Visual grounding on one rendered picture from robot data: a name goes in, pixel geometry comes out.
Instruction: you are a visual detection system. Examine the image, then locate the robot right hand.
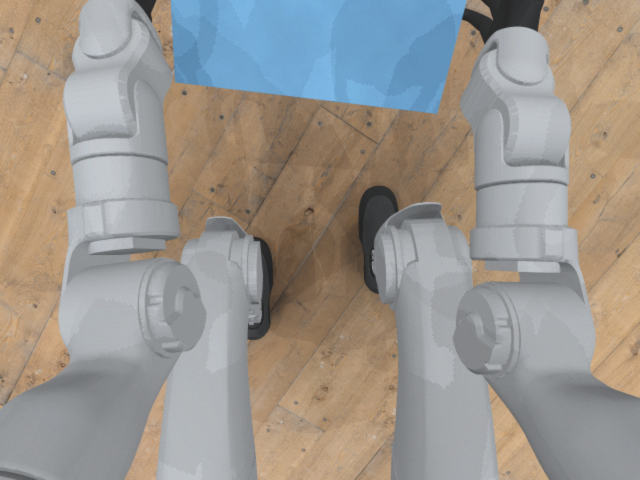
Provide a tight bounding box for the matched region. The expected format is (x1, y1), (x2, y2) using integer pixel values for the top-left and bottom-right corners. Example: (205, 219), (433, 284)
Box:
(462, 0), (544, 45)

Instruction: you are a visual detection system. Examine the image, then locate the robot right shin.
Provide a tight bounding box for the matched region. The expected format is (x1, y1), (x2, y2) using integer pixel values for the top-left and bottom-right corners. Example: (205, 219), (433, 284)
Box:
(372, 202), (472, 282)

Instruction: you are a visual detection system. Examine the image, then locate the carton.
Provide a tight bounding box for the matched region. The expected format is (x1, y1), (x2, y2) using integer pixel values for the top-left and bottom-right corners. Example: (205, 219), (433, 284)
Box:
(171, 0), (467, 114)

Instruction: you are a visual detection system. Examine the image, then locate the left robot foot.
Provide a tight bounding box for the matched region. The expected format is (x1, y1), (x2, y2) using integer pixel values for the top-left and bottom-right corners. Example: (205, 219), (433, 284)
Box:
(248, 237), (273, 340)

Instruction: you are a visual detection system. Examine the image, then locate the robot right upper arm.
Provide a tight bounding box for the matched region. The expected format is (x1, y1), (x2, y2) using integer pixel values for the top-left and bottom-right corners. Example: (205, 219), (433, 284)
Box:
(453, 281), (640, 480)

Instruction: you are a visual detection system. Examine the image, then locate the robot left upper arm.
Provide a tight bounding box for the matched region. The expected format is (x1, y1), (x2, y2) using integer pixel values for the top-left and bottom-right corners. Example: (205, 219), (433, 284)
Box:
(0, 257), (207, 480)

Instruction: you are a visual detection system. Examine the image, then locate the robot right forearm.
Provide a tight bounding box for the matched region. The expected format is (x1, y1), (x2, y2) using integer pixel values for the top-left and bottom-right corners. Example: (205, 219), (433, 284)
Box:
(460, 27), (596, 350)

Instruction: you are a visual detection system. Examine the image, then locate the robot left hand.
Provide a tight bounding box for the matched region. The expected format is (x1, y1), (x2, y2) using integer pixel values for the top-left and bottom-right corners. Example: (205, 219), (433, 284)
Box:
(135, 0), (156, 22)

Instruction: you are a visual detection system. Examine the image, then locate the robot left forearm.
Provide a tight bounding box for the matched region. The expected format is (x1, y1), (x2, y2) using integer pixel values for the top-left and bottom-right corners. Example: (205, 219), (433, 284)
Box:
(58, 0), (180, 342)

